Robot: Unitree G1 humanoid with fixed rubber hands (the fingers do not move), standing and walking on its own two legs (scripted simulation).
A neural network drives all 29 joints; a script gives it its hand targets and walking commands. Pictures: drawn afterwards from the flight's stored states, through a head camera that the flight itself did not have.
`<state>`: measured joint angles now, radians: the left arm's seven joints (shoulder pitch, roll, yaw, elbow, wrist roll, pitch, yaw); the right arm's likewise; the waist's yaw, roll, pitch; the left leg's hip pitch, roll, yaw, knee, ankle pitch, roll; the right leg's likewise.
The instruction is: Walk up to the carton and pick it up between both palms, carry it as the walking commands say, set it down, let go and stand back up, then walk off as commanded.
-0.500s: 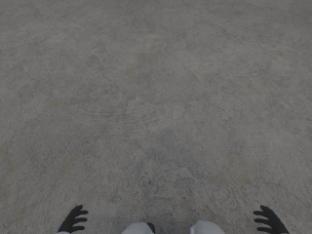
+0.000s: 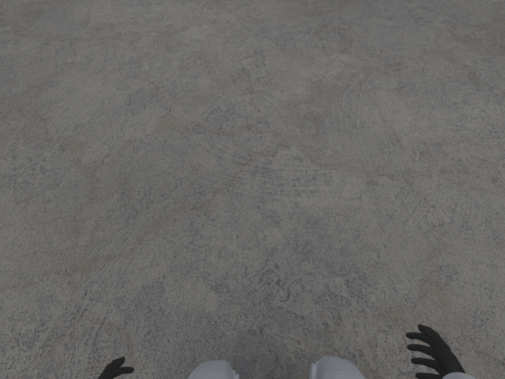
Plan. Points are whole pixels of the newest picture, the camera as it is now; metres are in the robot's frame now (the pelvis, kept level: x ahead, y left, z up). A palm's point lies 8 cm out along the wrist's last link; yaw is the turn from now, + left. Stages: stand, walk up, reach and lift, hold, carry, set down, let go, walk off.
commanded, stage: walk up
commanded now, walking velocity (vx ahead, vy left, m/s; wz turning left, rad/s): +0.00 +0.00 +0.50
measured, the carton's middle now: out of the picture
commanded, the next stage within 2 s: none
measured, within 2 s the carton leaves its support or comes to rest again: neither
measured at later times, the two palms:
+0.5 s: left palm out of the picture +0.01 +0.26 -0.08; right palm (433, 359) +0.16 -0.26 -0.11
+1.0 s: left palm out of the picture +0.04 +0.37 -0.09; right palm (376, 366) +0.14 -0.16 -0.09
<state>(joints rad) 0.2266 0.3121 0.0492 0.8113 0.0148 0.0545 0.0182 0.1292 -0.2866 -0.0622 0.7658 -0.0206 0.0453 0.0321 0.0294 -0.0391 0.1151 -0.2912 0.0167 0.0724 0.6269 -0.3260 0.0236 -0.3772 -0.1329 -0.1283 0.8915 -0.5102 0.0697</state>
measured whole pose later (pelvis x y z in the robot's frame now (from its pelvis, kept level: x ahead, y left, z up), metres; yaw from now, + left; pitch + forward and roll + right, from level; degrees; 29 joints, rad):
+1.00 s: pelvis +0.04 +0.08 +0.02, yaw +29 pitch +1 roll -2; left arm 0.11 0.29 0.06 0.83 0.04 0.01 -0.04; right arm 0.40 -0.23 -0.04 0.88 -0.02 -0.05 0.02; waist -0.07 -0.02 0.05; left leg -0.04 -0.06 0.01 0.29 -0.27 0.09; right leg -0.58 -0.12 -0.04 1.00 -0.22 0.10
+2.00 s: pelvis +0.37 +0.46 +0.02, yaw +48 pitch +0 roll -1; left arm 0.09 0.25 0.06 0.87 0.04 -0.01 -0.04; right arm 0.40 -0.22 -0.04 1.01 -0.02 -0.09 0.01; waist -0.07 -0.04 0.08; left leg -0.12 -0.02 0.05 0.34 -0.21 0.06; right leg -0.60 -0.12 -0.06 1.04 -0.19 0.06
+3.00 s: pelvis +0.64 +0.87 +0.03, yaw +51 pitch -2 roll -2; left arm 0.15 0.27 0.06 0.95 0.03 0.00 -0.04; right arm 0.40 -0.22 -0.05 1.04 -0.02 -0.10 0.01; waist -0.05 -0.05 0.06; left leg -0.06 0.05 0.13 0.32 -0.23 0.01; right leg -0.58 -0.13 -0.07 1.02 -0.14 0.04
